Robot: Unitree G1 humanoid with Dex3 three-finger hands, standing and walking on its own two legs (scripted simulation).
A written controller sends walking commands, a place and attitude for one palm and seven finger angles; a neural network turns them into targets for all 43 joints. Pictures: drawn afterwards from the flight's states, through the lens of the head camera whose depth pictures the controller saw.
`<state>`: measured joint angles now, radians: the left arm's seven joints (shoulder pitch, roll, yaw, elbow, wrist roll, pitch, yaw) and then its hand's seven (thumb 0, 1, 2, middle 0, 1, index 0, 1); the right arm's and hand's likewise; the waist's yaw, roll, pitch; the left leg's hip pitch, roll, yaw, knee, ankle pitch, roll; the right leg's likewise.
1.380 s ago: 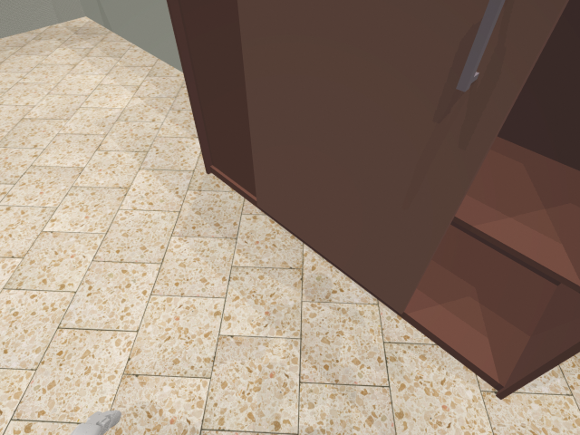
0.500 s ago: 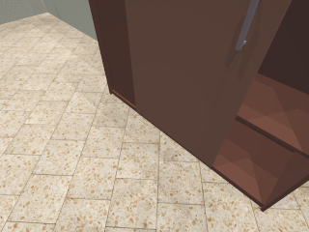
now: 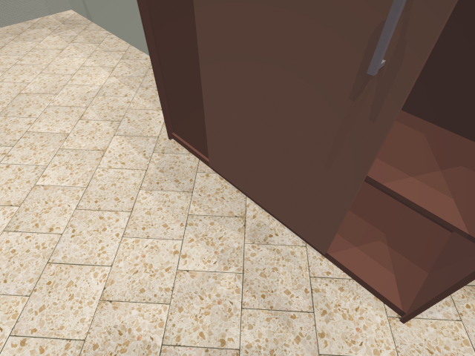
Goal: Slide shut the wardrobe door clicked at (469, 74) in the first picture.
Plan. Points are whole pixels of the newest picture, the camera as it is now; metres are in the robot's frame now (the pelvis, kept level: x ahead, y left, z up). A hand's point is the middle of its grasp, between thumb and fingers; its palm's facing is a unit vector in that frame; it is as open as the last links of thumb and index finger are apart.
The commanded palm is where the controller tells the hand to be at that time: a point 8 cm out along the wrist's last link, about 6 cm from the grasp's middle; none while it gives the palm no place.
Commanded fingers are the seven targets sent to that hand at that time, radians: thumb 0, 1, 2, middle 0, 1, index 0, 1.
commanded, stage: look at it before walking up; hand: left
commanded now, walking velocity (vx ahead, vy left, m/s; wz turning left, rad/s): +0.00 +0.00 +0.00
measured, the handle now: (390, 32) +0.70 -0.28 +0.23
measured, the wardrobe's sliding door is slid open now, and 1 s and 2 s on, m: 0.37 0.37 0.37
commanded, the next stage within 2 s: turn to face it in 0.06 s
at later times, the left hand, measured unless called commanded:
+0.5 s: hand out of the picture +0.07 +0.21 -0.18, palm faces -0.13 -0.95 -0.28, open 7.4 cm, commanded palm none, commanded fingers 0.00 0.90 0.90 -0.20 -0.30 -0.20 -0.30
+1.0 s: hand out of the picture +0.08 +0.15 -0.16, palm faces -0.31 -0.92 -0.26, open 7.4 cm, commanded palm none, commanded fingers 0.00 0.90 0.90 -0.20 -0.30 -0.20 -0.30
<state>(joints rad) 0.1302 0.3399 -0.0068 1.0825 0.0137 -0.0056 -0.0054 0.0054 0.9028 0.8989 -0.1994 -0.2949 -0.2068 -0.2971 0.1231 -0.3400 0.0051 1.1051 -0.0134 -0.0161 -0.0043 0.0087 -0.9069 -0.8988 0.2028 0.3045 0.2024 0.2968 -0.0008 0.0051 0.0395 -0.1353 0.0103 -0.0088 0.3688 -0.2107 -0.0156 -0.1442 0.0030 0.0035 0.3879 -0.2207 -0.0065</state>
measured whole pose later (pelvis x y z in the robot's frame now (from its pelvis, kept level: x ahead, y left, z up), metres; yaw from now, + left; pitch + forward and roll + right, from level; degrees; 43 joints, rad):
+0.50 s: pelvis -0.01 +0.00 -0.01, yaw -8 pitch -1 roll +2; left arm 0.19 0.28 0.02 0.99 0.02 0.06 -0.01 0.00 0.90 0.90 -0.20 -0.29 -0.20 -0.30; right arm 0.13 -0.24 -0.02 0.99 -0.02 0.02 -0.02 0.01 -0.91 -0.90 0.20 0.30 0.20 0.30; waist 0.02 -0.02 0.08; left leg -0.20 0.05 0.12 0.53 -0.31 -0.02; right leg -0.31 0.03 0.08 0.66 -0.31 0.00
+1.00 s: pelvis -0.02 -0.03 +0.00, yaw -23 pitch +1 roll +1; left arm 0.28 0.20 0.05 0.93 0.02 0.03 0.00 0.00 0.90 0.90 -0.20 -0.29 -0.21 -0.30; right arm 0.11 -0.25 -0.06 0.93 -0.02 0.05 -0.03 0.01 -0.91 -0.90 0.20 0.30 0.20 0.30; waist 0.04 0.02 0.05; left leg -0.47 0.05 -0.04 1.01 -0.36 -0.09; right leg -0.27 0.11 0.12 0.44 -0.18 -0.08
